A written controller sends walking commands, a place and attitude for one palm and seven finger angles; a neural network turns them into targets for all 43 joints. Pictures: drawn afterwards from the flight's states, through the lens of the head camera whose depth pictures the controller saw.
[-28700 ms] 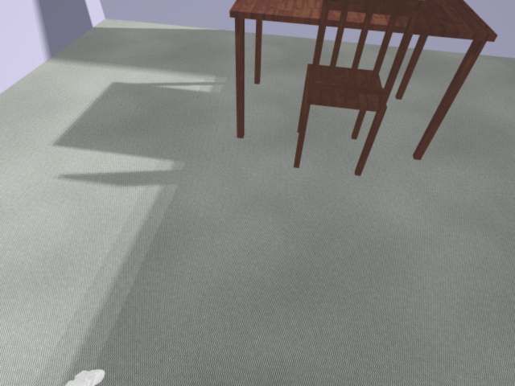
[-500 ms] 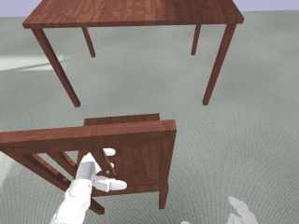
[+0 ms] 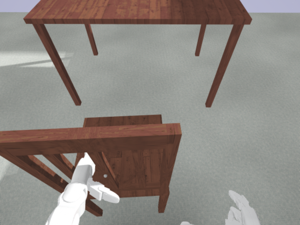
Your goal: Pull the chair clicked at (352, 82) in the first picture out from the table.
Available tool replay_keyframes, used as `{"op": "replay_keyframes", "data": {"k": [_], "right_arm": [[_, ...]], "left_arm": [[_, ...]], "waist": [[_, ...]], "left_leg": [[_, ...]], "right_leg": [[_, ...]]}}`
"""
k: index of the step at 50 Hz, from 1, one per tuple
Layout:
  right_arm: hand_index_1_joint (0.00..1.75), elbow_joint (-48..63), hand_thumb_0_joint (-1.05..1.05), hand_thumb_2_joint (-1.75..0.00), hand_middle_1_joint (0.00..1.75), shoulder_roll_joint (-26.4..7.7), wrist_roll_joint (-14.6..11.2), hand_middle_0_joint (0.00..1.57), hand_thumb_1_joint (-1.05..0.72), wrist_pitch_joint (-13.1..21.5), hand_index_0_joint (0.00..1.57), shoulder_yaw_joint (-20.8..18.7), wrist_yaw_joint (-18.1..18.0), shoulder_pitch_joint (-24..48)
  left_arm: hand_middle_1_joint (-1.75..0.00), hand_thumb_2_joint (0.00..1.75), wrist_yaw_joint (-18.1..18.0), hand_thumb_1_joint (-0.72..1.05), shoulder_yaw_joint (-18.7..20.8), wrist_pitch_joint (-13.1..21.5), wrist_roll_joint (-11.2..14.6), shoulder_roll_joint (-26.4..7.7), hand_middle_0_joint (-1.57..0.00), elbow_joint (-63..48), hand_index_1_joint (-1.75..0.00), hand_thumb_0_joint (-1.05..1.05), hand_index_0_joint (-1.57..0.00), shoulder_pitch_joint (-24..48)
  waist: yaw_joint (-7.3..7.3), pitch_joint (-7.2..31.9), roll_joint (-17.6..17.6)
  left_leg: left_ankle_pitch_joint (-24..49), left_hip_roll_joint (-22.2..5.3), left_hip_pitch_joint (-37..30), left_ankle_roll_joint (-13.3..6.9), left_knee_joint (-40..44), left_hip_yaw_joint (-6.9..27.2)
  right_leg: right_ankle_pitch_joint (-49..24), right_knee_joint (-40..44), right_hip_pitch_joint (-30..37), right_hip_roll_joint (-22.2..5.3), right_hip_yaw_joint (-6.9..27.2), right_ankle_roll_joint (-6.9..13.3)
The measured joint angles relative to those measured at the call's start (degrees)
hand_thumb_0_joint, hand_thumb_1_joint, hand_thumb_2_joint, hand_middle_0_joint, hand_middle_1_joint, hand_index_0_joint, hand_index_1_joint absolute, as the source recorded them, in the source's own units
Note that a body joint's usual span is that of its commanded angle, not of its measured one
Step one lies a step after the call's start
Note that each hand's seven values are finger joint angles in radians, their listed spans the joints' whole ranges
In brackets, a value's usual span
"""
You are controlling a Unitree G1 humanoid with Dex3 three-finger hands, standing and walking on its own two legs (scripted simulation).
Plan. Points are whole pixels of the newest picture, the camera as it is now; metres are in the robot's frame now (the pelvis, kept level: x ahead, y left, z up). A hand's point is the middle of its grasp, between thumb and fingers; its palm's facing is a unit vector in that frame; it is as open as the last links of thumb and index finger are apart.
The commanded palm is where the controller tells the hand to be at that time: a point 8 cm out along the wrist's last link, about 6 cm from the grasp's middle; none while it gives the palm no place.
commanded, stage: draw the fingers out of the gap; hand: left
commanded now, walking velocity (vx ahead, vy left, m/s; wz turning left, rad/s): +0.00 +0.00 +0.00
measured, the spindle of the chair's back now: (106, 171) +0.28 +0.13 -0.04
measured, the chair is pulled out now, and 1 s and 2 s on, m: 0.60 0.60 0.60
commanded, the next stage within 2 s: draw the hand back to the body in 0.70 s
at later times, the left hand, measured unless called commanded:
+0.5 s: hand (99, 214) +0.17 +0.13 -0.04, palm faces -0.05 -0.99 -0.15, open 17.5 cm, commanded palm +0.16 +0.18 -0.02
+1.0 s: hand (85, 221) +0.15 +0.15 +0.01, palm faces +0.07 -1.00 -0.04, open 17.5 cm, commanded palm +0.11 +0.20 +0.02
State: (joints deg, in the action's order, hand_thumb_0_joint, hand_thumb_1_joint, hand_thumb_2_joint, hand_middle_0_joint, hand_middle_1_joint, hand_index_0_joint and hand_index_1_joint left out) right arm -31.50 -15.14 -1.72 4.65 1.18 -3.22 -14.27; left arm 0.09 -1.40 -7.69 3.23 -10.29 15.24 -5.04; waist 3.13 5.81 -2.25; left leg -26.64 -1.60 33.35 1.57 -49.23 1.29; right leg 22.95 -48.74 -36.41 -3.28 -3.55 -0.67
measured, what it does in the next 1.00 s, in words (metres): stands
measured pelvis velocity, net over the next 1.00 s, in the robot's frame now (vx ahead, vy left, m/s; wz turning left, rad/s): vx -0.01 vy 0.01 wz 0.02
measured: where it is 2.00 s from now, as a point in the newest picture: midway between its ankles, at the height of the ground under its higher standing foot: outside the picture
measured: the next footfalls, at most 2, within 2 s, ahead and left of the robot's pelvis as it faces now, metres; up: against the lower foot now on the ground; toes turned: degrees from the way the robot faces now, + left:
none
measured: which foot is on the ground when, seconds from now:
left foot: down 0.00-1.00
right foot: down 0.00-1.00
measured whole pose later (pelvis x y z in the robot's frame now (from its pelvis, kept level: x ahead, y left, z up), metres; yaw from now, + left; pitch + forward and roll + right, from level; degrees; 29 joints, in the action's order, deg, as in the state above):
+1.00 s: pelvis -0.01 +0.01 -0.03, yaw +1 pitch +12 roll -2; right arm -27.4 -12.1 -2.2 10.2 0.2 -5.2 -14.8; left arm 0.0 -3.9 6.2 7.5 -10.4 -20.5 -40.7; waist 0.4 8.8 -2.1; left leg -31.7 -1.4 42.8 1.4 -62.4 3.8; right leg 27.3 -59.3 -43.9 -3.8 -5.4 -0.8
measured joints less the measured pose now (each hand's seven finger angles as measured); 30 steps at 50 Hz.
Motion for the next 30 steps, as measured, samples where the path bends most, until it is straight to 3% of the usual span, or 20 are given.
{"op": "replay_keyframes", "data": {"k": [6, 14, 30], "right_arm": [[0.30, 1.69, 0.01, -0.90, 0.30, 0.19, -0.12, 0.20, -0.91, -0.03, 0.21, -0.14, 0.09, -0.81], [0.30, 2.88, 0.01, -0.90, 0.30, 0.76, 0.01, 0.20, -0.91, 1.25, 0.21, 0.00, -0.68, -0.94], [0.30, 5.57, 0.01, -0.90, 0.30, 1.71, 0.15, 0.20, -0.91, 2.41, 0.21, 1.09, -1.81, 0.08]], "left_arm": [[-0.01, 0.20, -0.21, -0.54, -0.58, -1.25, 0.11, 0.03, -0.01, -5.60, -0.01, -0.01, -0.01, -6.86], [-0.01, 0.20, -1.18, -0.54, -3.00, -0.58, -0.41, -0.24, -0.03, -13.95, 0.00, -0.01, 0.00, -16.05], [0.00, 0.20, -2.53, -0.54, -6.27, -2.78, -2.14, -0.21, -0.01, -23.50, 0.00, -0.01, 0.00, -24.68]], "waist": [[0.29, 0.65, -0.32], [-0.47, 0.99, -0.23], [-1.11, 1.86, -0.54]], "left_leg": [[-0.54, -0.15, 0.29, -0.06, -0.67, -0.17], [-1.36, 0.16, 1.50, -0.19, -2.82, 0.54], [-2.59, 0.64, 4.54, -0.41, -7.31, 1.56]], "right_leg": [[0.32, -0.47, -0.31, 0.14, 0.18, -0.05], [1.16, -2.17, -0.97, -0.24, -0.42, -0.19], [2.25, -5.74, -3.17, -0.79, -1.19, -0.35]]}}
